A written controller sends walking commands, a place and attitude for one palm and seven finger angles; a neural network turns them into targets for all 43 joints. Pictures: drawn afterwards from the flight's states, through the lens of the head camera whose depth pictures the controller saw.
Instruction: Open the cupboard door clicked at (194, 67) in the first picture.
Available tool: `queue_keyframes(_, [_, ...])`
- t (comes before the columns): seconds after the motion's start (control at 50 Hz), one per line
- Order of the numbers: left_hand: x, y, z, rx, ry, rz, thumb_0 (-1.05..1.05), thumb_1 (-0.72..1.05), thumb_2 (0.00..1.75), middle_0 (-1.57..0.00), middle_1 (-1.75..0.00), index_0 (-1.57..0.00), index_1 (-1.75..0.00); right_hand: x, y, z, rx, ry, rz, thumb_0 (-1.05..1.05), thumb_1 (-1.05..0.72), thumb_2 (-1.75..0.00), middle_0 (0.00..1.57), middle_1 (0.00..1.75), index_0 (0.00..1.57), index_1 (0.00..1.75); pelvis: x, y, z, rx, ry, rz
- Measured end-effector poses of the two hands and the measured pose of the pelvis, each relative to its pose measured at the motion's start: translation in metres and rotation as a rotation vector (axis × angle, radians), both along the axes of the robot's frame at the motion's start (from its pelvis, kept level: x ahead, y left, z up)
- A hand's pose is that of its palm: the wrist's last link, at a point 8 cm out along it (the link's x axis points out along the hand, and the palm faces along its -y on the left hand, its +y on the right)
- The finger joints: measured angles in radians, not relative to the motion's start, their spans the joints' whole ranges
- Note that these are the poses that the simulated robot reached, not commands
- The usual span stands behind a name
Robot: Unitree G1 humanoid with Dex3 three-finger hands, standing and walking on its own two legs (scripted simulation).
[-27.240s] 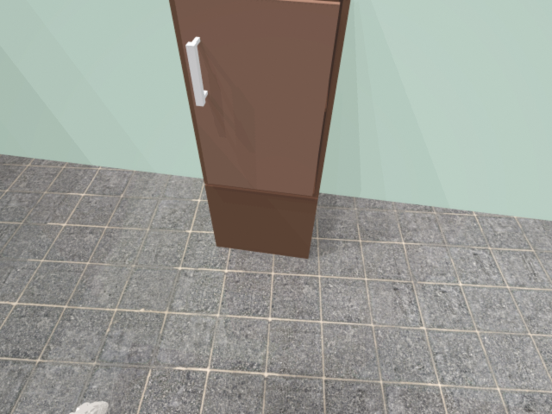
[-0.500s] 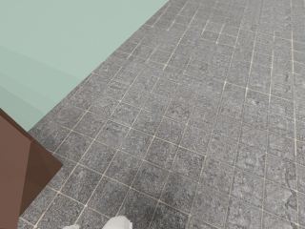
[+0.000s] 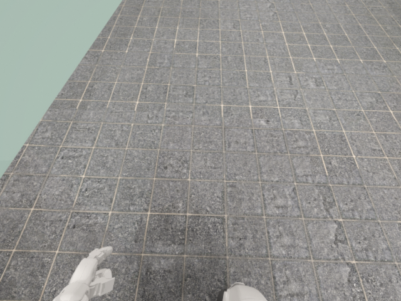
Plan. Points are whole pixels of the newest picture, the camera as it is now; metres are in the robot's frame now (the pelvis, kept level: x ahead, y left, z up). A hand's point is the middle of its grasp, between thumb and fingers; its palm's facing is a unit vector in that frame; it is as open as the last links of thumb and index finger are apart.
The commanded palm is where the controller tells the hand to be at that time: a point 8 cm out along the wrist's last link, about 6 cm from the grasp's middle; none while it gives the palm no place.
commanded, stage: walk to a spot facing it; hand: left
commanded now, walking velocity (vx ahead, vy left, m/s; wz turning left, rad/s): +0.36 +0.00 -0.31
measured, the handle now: out of the picture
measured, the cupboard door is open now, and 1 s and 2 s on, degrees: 42 42 42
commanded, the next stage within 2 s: turn to face it in 0.84 s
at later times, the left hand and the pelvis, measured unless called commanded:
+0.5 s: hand (131, 209) +0.34 +0.18 -0.14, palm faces -0.17 -0.97 -0.17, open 7.4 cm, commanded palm none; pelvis +0.24 +0.01 +0.03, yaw -11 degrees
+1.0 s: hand (163, 155) +0.53 +0.12 -0.17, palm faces -0.23 -0.96 -0.16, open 7.3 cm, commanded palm none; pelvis +0.49 -0.06 +0.01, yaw -16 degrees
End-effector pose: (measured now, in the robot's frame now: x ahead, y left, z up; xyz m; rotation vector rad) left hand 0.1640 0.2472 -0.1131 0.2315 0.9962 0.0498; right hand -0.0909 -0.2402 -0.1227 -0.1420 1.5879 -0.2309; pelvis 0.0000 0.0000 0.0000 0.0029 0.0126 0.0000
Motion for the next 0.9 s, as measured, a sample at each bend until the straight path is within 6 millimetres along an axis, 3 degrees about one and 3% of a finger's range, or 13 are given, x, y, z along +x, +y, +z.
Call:
queue_keyframes(0.06, [0.018, -0.011, 0.001, 0.01, 0.022, -0.008, 0.0, 0.91, 0.9, -0.19, -0.3, -0.19, -0.3, 0.039, -0.008, -0.002, -0.01, -0.024, -0.027, 0.01, -0.9, -0.9, 0.2, 0.3, 0.2, 0.3, 0.021, -0.003, 0.005, -0.014, -0.007, -0.02])
queue_keyframes(0.18, [0.026, -0.024, -0.003, -0.022, 0.191, -0.028, 0.0, 0.91, 0.9, -0.2, -0.3, -0.2, -0.3, 0.164, -0.01, 0.017, -0.032, -0.258, -0.025, 0.01, -0.91, -0.9, 0.2, 0.3, 0.2, 0.3, 0.076, -0.001, 0.024, -0.009, 0.017, -0.078])
queue_keyframes(0.26, [0.042, -0.009, -0.01, -0.032, 0.247, 0.012, 0.0, 0.94, 0.9, -0.2, -0.3, -0.2, -0.3, 0.243, 0.001, 0.023, -0.036, -0.374, 0.01, 0.0, -0.9, -0.9, 0.2, 0.3, 0.2, 0.3, 0.12, 0.008, 0.023, -0.019, 0.014, -0.101])
queue_keyframes(0.32, [0.059, 0.005, -0.024, -0.029, 0.289, 0.022, 0.0, 0.93, 0.9, -0.2, -0.3, -0.2, -0.3, 0.292, 0.008, 0.017, -0.057, -0.448, 0.028, 0.0, -0.9, -0.9, 0.2, 0.3, 0.2, 0.3, 0.156, 0.017, 0.011, -0.033, 0.012, -0.131])
queue_keyframes(0.38, [0.088, 0.01, -0.023, -0.006, 0.32, 0.001, 0.0, 0.93, 0.9, -0.2, -0.3, -0.2, -0.3, 0.314, 0.015, 0.018, -0.053, -0.456, 0.009, 0.0, -0.9, -0.9, 0.2, 0.3, 0.2, 0.3, 0.185, 0.016, 0.013, -0.012, 0.009, -0.154])
queue_keyframes(0.46, [0.145, -0.001, -0.008, -0.007, 0.29, -0.031, 0.01, 0.92, 0.9, -0.19, -0.3, -0.19, -0.3, 0.315, 0.017, 0.02, -0.045, -0.376, -0.052, -0.01, -0.93, -0.9, 0.2, 0.3, 0.2, 0.3, 0.221, 0.01, 0.024, -0.002, 0.016, -0.179])
queue_keyframes(0.54, [0.214, -0.03, 0.002, -0.014, 0.236, -0.098, 0.01, 0.92, 0.9, -0.19, -0.3, -0.19, -0.3, 0.302, 0.007, 0.017, -0.022, -0.252, -0.115, -0.01, -0.93, -0.9, 0.2, 0.3, 0.2, 0.3, 0.259, -0.002, 0.028, -0.003, 0.02, -0.21])
queue_keyframes(0.62, [0.284, -0.065, -0.001, -0.008, 0.164, -0.161, 0.01, 0.91, 0.9, -0.19, -0.3, -0.19, -0.3, 0.291, -0.006, 0.001, 0.01, -0.128, -0.187, -0.01, -0.92, -0.9, 0.2, 0.3, 0.2, 0.3, 0.3, -0.027, 0.015, 0.005, 0.004, -0.227])
queue_keyframes(0.68, [0.317, -0.083, -0.007, -0.007, 0.108, -0.14, 0.0, 0.91, 0.9, -0.19, -0.3, -0.19, -0.3, 0.3, -0.02, -0.009, 0.028, -0.051, -0.211, 0.0, -0.91, -0.9, 0.2, 0.3, 0.2, 0.3, 0.326, -0.044, 0.006, 0.003, -0.016, -0.224])
queue_keyframes(0.76, [0.327, -0.096, -0.004, -0.005, 0.173, -0.118, 0.0, 0.91, 0.9, -0.2, -0.3, -0.2, -0.3, 0.36, -0.041, 0.002, 0.004, -0.1, -0.214, 0.0, -0.91, -0.9, 0.2, 0.3, 0.2, 0.3, 0.361, -0.055, 0.018, -0.01, -0.013, -0.227])
queue_keyframes(0.9, [0.345, -0.085, -0.009, 0.009, 0.332, -0.091, -0.01, 0.94, 0.9, -0.2, -0.3, -0.2, -0.3, 0.506, -0.064, 0.018, -0.026, -0.317, -0.168, 0.0, -0.91, -0.9, 0.2, 0.3, 0.19, 0.3, 0.435, -0.065, 0.026, -0.014, 0.004, -0.253])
